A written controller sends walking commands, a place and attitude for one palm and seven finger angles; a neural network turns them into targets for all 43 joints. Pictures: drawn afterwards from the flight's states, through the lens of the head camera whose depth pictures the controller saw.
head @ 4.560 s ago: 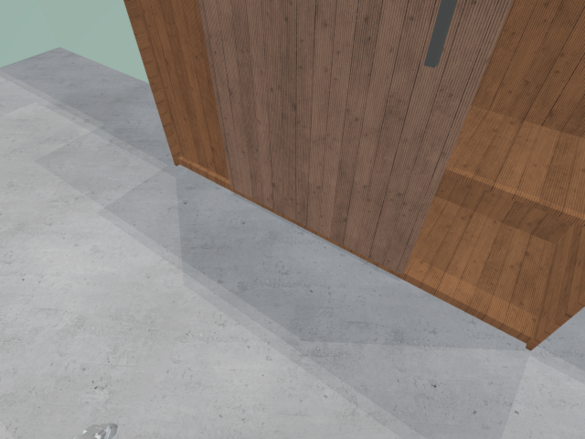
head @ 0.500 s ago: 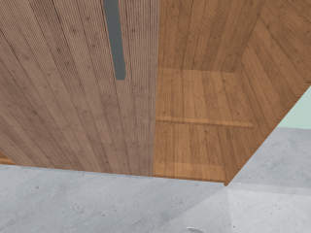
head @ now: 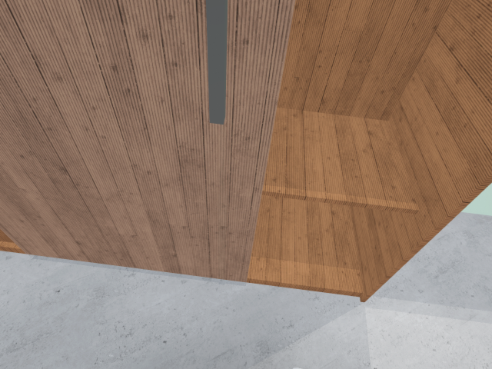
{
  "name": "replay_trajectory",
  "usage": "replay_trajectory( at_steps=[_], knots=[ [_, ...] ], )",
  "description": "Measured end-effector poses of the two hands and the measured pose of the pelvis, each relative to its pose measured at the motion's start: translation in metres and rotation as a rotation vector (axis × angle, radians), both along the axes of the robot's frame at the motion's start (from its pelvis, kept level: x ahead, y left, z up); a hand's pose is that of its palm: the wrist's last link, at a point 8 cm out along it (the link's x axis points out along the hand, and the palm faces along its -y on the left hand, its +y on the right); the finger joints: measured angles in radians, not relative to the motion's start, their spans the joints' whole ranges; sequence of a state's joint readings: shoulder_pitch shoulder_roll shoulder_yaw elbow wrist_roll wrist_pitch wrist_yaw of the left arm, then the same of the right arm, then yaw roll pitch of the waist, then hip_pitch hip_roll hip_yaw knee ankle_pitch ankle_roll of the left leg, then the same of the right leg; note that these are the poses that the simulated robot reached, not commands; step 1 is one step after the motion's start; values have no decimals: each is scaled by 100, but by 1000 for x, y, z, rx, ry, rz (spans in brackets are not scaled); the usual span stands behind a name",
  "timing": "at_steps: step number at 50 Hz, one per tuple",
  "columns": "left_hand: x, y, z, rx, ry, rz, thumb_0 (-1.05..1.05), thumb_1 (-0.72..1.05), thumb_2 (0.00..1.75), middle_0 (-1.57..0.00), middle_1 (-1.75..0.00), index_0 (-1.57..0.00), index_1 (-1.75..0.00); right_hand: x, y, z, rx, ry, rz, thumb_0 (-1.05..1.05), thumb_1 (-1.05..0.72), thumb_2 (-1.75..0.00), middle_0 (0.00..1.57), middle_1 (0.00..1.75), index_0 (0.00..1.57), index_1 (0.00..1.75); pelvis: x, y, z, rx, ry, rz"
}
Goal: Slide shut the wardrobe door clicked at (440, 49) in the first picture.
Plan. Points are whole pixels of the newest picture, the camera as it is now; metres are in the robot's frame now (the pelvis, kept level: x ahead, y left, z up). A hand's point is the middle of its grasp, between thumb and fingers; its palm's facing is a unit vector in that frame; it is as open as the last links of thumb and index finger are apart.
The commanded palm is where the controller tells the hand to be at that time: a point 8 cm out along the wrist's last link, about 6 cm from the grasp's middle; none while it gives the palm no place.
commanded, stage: come to a stop and stand still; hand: left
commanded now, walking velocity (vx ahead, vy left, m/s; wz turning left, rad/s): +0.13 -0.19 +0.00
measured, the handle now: (219, 27) +0.52 +0.09 +0.29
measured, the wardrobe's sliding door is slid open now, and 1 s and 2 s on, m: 0.48 0.48 0.48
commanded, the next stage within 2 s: look again from close up in 1.64 s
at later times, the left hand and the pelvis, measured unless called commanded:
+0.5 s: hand out of the picture -0.03 +0.14 -0.15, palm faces +0.01 -0.98 -0.20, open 7.4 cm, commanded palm none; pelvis -0.02 -0.03 +0.02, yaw -1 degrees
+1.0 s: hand out of the picture -0.04 +0.07 -0.16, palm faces +0.08 -0.99 -0.15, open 7.4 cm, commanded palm none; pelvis +0.00 -0.07 +0.02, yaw +0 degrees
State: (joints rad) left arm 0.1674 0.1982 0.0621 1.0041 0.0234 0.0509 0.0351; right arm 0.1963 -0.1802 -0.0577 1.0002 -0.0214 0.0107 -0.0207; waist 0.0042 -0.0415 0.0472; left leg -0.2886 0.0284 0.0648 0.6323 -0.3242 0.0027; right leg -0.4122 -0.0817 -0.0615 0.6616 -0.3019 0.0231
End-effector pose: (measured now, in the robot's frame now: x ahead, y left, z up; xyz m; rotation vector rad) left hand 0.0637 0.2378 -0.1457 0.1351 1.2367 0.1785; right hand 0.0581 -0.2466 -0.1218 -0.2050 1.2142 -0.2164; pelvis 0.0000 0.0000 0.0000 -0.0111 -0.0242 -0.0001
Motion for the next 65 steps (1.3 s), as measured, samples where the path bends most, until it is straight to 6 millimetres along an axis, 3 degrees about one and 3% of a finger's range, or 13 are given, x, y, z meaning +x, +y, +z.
replay_trajectory(
  at_steps=[7, 11, 14, 24, 31, 39, 48, 57, 65],
  knots=[
    [-59, 21, 10, -20, 123, 32, 0, 91, 90, -20, -29, -20, -30, -19, 27, 21, 6, 36, 16, 1, -91, -90, 20, 30, 20, 30, -1, 11, 21, -17, 22, -6],
    [-92, 20, 15, -21, 226, 31, 0, 91, 90, -19, -29, -20, -30, -32, 28, 21, 7, 58, -11, 1, -92, -90, 20, 30, 21, 30, -3, 12, 25, -13, 32, -16],
    [-106, 14, 17, -22, 281, 19, 1, 91, 90, -19, -29, -20, -30, -48, 26, 17, 19, 89, -36, 1, -92, -90, 20, 30, 21, 30, -6, 9, 25, -10, 32, -23],
    [-97, -42, 22, -1, 212, -11, 1, 91, 90, -19, -29, -20, -30, -111, 3, -15, 125, 236, -95, 1, -91, -90, 20, 30, 20, 30, -18, -25, 16, 23, 15, -19],
    [-92, -77, 23, -15, 180, -10, 2, 93, 90, -20, -30, -20, -30, -125, 0, -18, 176, 271, -86, 1, -91, -90, 20, 30, 20, 30, -15, -48, 18, 20, 4, -11],
    [-100, -103, 20, -43, 193, 30, 1, 92, 90, -20, -30, -20, -30, -119, -10, -18, 180, 292, -68, 1, -91, -90, 20, 30, 20, 30, -9, -64, 17, 16, 4, 1],
    [-106, -116, 17, -69, 235, 61, 1, 91, 90, -20, -30, -20, -30, -88, -25, -16, 137, 261, -44, 1, -91, -90, 20, 30, 20, 30, 2, -68, 16, 16, 11, 5],
    [-97, -104, 16, -58, 239, 64, 0, 91, 90, -20, -30, -20, -30, -52, -30, -14, 98, 208, -21, 1, -92, -90, 20, 30, 20, 30, 13, -61, 16, 19, 11, 1],
    [-79, -81, 17, -30, 217, 43, 0, 91, 90, -20, -30, -20, -30, -38, -25, -11, 86, 182, -15, 1, -93, -90, 20, 30, 20, 30, 19, -52, 17, 23, 10, -6]
  ],
)
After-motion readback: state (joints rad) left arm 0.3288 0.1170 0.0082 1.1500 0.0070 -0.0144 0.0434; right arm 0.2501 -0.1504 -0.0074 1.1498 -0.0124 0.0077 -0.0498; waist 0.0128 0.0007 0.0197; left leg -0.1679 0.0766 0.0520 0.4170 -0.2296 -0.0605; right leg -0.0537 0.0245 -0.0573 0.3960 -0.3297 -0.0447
